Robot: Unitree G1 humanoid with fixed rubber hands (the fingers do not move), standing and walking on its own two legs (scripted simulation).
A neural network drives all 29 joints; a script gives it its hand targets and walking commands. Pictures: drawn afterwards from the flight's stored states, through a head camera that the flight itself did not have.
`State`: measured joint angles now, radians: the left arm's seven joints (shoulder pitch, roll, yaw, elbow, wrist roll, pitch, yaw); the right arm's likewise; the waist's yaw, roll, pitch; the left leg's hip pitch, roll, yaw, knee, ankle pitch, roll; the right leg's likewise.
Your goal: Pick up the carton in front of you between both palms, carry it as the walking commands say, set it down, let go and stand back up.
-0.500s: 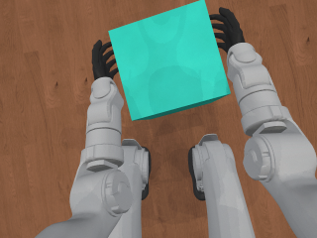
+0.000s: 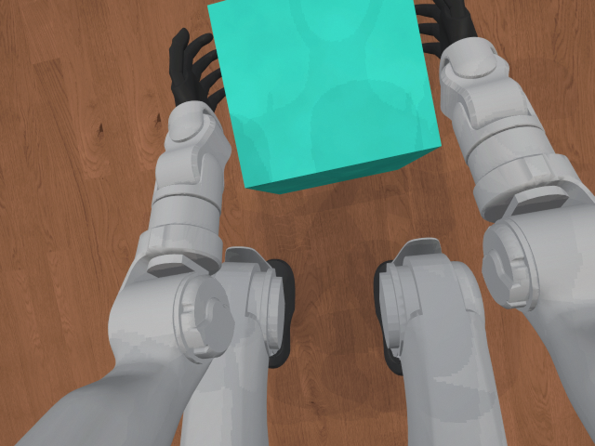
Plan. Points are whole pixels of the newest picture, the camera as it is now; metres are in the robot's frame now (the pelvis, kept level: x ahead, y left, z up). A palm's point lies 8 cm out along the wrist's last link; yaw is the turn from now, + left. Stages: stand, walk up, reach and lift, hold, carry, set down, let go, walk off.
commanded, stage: set down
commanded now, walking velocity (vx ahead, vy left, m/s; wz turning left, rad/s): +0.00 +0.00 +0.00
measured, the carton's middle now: (324, 106) +0.50 -0.03 -0.24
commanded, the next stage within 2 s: none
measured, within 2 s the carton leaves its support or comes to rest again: rests again in 0.90 s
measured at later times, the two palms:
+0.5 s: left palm (189, 109) +0.50 +0.13 -0.15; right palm (446, 45) +0.52 -0.17 -0.16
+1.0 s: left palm (187, 127) +0.49 +0.15 -0.18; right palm (467, 70) +0.51 -0.20 -0.20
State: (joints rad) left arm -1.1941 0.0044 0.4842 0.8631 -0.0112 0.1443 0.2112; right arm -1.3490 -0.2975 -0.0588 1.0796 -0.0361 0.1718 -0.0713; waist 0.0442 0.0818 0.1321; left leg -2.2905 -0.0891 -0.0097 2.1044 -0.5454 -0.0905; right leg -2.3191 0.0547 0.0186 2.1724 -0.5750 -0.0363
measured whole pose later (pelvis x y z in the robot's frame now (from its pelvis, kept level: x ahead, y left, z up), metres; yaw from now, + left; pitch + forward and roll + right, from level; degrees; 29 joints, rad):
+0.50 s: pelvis -0.01 +0.01 -0.01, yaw +0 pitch +39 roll +4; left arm -1.28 0.08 0.49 1.01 0.04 0.12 0.14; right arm -1.44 -0.30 -0.17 1.19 -0.12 0.16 0.03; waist 0.02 0.08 0.19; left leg -2.31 -0.12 -0.01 2.13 -0.51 -0.08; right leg -2.32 0.03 0.02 2.20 -0.56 -0.03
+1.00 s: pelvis -0.01 +0.00 -0.01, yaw +0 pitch +35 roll +5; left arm -1.31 0.16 0.34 1.15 -0.09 0.02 0.14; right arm -1.40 -0.43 -0.06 1.26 0.05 0.03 -0.01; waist 0.04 0.08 0.32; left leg -2.25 -0.11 0.00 2.16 -0.53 -0.09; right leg -2.27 0.04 0.03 2.23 -0.58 -0.03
